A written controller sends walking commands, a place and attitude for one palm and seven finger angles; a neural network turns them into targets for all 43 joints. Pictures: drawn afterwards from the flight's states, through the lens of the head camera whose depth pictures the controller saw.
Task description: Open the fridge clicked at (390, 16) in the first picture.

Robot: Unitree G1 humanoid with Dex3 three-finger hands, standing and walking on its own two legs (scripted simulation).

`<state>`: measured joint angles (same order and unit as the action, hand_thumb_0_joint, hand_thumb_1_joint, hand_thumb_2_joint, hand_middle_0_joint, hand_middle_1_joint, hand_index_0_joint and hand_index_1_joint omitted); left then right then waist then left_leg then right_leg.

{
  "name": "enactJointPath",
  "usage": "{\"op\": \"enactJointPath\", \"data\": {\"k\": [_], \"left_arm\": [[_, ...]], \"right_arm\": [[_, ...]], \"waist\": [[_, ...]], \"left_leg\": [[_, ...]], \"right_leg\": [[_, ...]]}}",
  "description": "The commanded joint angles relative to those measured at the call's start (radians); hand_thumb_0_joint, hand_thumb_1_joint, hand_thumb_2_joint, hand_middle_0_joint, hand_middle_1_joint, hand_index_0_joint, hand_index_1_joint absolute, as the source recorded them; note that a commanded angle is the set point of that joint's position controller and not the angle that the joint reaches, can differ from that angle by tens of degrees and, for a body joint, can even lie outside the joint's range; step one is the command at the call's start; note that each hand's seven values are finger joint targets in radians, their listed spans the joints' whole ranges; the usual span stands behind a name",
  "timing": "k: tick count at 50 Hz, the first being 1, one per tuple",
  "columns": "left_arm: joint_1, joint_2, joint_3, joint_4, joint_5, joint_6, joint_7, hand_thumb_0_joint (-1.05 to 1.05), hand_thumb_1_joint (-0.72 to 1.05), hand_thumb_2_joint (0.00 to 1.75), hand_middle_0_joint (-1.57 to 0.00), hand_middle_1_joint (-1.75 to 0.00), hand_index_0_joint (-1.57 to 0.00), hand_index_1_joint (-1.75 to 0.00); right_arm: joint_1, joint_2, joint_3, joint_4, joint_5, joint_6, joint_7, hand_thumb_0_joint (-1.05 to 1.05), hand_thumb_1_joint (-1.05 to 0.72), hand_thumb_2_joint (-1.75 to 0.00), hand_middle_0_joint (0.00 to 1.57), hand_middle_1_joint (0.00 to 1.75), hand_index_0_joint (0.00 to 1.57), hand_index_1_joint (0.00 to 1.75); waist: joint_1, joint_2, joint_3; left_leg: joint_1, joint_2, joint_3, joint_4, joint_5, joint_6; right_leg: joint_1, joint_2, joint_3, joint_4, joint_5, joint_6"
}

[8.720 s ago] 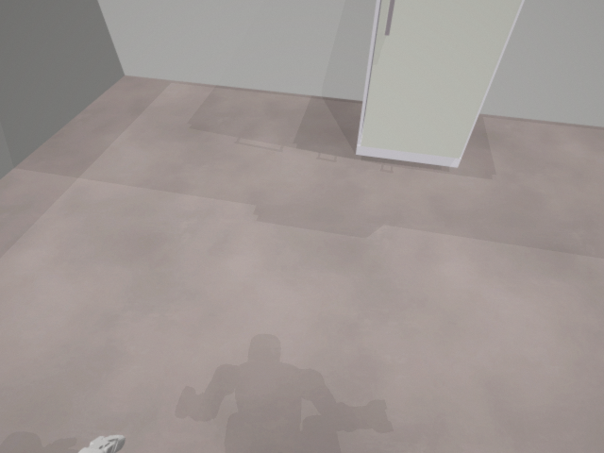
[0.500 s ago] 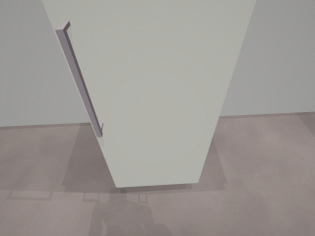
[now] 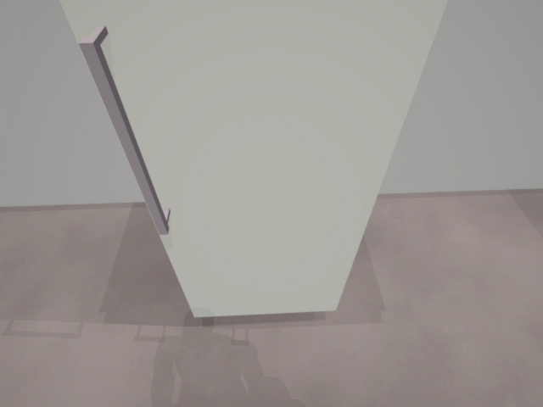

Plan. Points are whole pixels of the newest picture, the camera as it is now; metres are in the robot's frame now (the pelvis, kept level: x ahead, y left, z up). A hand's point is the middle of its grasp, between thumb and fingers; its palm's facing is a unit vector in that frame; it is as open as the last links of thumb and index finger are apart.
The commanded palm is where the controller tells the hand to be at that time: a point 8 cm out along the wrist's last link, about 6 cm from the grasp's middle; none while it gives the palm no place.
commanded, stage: look again from close up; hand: left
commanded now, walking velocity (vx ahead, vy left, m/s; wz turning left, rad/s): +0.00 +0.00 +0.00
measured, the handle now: (139, 153) +0.48 +0.27 +0.11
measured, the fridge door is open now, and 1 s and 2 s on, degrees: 0 0 0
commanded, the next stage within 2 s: shuffle to correct the standing spot in 0.24 s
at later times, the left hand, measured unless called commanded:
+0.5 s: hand out of the picture +0.01 +0.17 -0.18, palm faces +0.07 -0.98 -0.19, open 7.4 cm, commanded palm none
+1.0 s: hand out of the picture +0.02 +0.23 -0.18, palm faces +0.11 -0.98 -0.18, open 7.3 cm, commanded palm none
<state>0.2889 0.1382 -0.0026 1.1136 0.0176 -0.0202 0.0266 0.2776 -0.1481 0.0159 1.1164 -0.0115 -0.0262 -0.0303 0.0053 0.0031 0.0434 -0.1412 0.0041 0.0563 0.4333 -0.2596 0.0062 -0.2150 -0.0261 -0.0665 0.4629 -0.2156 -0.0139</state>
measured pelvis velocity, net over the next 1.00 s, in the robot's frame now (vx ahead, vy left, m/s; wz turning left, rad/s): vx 0.02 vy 0.05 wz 0.08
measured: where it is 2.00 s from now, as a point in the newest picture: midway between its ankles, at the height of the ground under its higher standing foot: outside the picture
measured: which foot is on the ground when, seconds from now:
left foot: down 0.00-1.00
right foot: down 0.00-0.68, up 0.70-1.00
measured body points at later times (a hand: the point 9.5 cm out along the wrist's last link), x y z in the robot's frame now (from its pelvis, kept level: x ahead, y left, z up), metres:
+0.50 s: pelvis +0.00 -0.01 +0.00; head +0.02 -0.01 +0.45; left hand +0.00 +0.22 -0.16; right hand +0.00 -0.22 -0.17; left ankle -0.01 +0.11 -0.74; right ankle +0.02 -0.11 -0.74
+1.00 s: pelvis +0.02 +0.05 +0.00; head +0.03 +0.07 +0.45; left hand +0.02 +0.28 -0.16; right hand +0.03 -0.16 -0.15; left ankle +0.02 +0.12 -0.74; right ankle +0.02 -0.08 -0.71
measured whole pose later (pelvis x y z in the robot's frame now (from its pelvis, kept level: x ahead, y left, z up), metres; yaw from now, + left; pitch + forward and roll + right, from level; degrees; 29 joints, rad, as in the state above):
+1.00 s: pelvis +0.02 +0.05 +0.00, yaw +5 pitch -1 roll +0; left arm 0.25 0.16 0.04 1.07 0.03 0.03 0.03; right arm 0.30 -0.11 0.00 1.08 -0.02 -0.02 -0.05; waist -0.01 -0.04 0.05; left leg -0.18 -0.04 0.12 0.39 -0.20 0.08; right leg -0.32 -0.05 -0.02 0.75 -0.39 0.02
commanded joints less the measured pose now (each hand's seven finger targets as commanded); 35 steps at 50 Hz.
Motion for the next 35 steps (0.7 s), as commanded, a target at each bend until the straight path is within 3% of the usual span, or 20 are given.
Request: {"op": "enactJointPath", "data": {"k": [1, 16, 19, 21, 23, 25, 26, 28, 29, 31, 32, 33, 34, 35], "left_arm": [[0.053, 0.106, 0.014, -0.032, -0.006, -0.012, 0.009, 0.00, 0.90, 0.90, -0.20, -0.30, -0.20, -0.30], [0.050, 0.115, 0.019, -0.041, -0.007, -0.013, 0.008, 0.00, 0.90, 0.90, -0.20, -0.30, -0.20, -0.30], [0.064, 0.113, 0.025, -0.046, -0.004, -0.011, 0.011, 0.00, 0.90, 0.90, -0.20, -0.30, -0.20, -0.30], [0.071, 0.139, 0.042, -0.053, -0.004, -0.007, 0.013, 0.00, 0.90, 0.90, -0.20, -0.30, -0.20, -0.30], [0.090, 0.177, 0.063, -0.062, -0.002, -0.001, 0.014, 0.00, 0.90, 0.90, -0.20, -0.30, -0.20, -0.30], [0.106, 0.192, 0.084, -0.077, 0.006, 0.003, 0.020, 0.00, 0.90, 0.90, -0.20, -0.30, -0.20, -0.30], [0.110, 0.199, 0.091, -0.084, 0.009, 0.004, 0.021, 0.00, 0.90, 0.90, -0.20, -0.30, -0.20, -0.30], [0.099, 0.207, 0.102, -0.100, 0.016, 0.004, 0.020, 0.00, 0.90, 0.90, -0.20, -0.30, -0.20, -0.30], [0.078, 0.212, 0.106, -0.110, 0.017, 0.005, 0.022, 0.00, 0.90, 0.90, -0.20, -0.30, -0.20, -0.30], [0.033, 0.209, 0.105, -0.122, 0.011, 0.013, 0.018, 0.00, 0.90, 0.90, -0.20, -0.30, -0.20, -0.30], [0.019, 0.194, 0.101, -0.128, 0.009, 0.021, 0.016, 0.00, 0.90, 0.90, -0.20, -0.30, -0.20, -0.30], [0.009, 0.159, 0.096, -0.145, 0.008, 0.031, 0.012, 0.00, 0.90, 0.90, -0.20, -0.30, -0.20, -0.30], [-0.006, 0.095, 0.084, -0.172, 0.012, 0.041, 0.008, 0.00, 0.90, 0.90, -0.20, -0.30, -0.20, -0.30], [-0.054, 0.081, 0.071, -0.181, 0.017, 0.044, 0.012, 0.00, 0.90, 0.90, -0.20, -0.30, -0.20, -0.30]], "right_arm": [[0.066, -0.086, -0.016, -0.016, -0.001, -0.008, -0.001, 0.00, -0.90, -0.90, 0.20, 0.30, 0.20, 0.30], [0.069, -0.079, -0.017, -0.006, -0.002, -0.006, -0.001, 0.00, -0.90, -0.90, 0.20, 0.30, 0.20, 0.30], [0.076, -0.068, -0.017, -0.008, -0.003, 0.000, 0.001, 0.00, -0.90, -0.90, 0.20, 0.30, 0.20, 0.30], [0.078, -0.070, -0.020, -0.020, -0.005, 0.011, 0.004, 0.00, -0.90, -0.90, 0.20, 0.30, 0.20, 0.30], [0.070, -0.067, -0.027, -0.043, -0.005, 0.025, 0.007, 0.00, -0.90, -0.90, 0.20, 0.30, 0.20, 0.30], [0.042, -0.067, -0.036, -0.069, -0.008, 0.035, 0.009, 0.00, -0.90, -0.90, 0.20, 0.30, 0.20, 0.30], [0.026, -0.067, -0.040, -0.079, -0.007, 0.035, 0.013, 0.00, -0.90, -0.90, 0.20, 0.30, 0.20, 0.30], [0.009, -0.062, -0.046, -0.101, -0.003, 0.034, 0.022, 0.00, -0.90, -0.90, 0.20, 0.30, 0.20, 0.30], [0.022, -0.056, -0.048, -0.103, 0.000, 0.034, 0.024, 0.00, -0.90, -0.90, 0.20, 0.30, 0.20, 0.30], [0.084, -0.037, -0.045, -0.084, -0.002, 0.032, 0.027, 0.00, -0.90, -0.90, 0.20, 0.30, 0.20, 0.30], [0.118, -0.048, -0.047, -0.075, -0.004, 0.031, 0.027, 0.00, -0.90, -0.90, 0.20, 0.30, 0.20, 0.30], [0.146, -0.096, -0.057, -0.076, -0.011, 0.031, 0.023, 0.00, -0.90, -0.90, 0.20, 0.30, 0.20, 0.30], [0.178, -0.163, -0.074, -0.090, -0.022, 0.033, 0.021, 0.00, -0.90, -0.90, 0.20, 0.30, 0.20, 0.30], [0.192, -0.173, -0.073, -0.089, -0.021, 0.028, 0.014, 0.00, -0.90, -0.90, 0.20, 0.30, 0.20, 0.30]], "waist": [[-0.002, -0.010, 0.036], [0.000, -0.010, 0.029], [0.007, -0.014, 0.025], [0.014, -0.045, 0.016], [0.024, -0.127, 0.019], [0.043, -0.174, 0.056], [0.049, -0.171, 0.054], [0.049, -0.153, 0.026], [0.033, -0.139, 0.014], [-0.002, -0.137, -0.001], [-0.017, -0.095, 0.003], [-0.033, 0.052, 0.020], [-0.049, 0.264, 0.048], [-0.072, 0.296, 0.067]], "left_leg": [[-0.084, 0.092, -0.082, -0.103, 0.091, 0.016], [-0.078, 0.090, -0.075, -0.099, 0.099, 0.010], [-0.091, 0.077, -0.061, -0.073, 0.079, 0.008], [-0.135, 0.051, -0.041, -0.020, 0.021, 0.002], [-0.195, 0.016, -0.011, 0.091, -0.073, -0.007], [-0.266, 0.026, -0.016, 0.225, -0.164, -0.008], [-0.294, 0.032, -0.021, 0.280, -0.195, -0.007], [-0.297, 0.036, -0.023, 0.302, -0.210, -0.010], [-0.250, 0.042, -0.017, 0.248, -0.186, -0.014], [-0.064, 0.005, 0.042, 0.091, -0.041, -0.017], [0.017, 0.005, 0.049, 0.023, -0.001, -0.015], [0.034, 0.087, -0.060, -0.052, -0.081, 0.013], [-0.001, 0.257, -0.297, -0.171, -0.152, 0.094], [-0.063, 0.320, -0.409, -0.272, -0.165, 0.147]], "right_leg": [[0.033, -0.093, 0.110, -0.092, 0.086, -0.025], [0.047, -0.093, 0.114, -0.104, 0.095, -0.030], [0.055, -0.113, 0.120, -0.103, 0.068, -0.037], [0.069, -0.160, 0.152, -0.108, 0.001, -0.055], [0.069, -0.248, 0.242, -0.176, -0.093, -0.098], [0.044, -0.336, 0.324, -0.223, -0.099, -0.156], [0.047, -0.360, 0.325, -0.218, -0.060, -0.176], [0.059, -0.360, 0.269, -0.182, 0.053, -0.184], [0.030, -0.363, 0.238, -0.146, 0.064, -0.174], [-0.100, -0.290, 0.138, -0.089, -0.024, -0.115], [-0.169, -0.245, 0.097, -0.045, -0.125, -0.084], [-0.256, -0.171, 0.034, 0.063, -0.265, -0.049], [-0.335, -0.045, -0.081, 0.279, -0.359, 0.006], [-0.349, -0.023, -0.019, 0.457, -0.391, -0.001]]}}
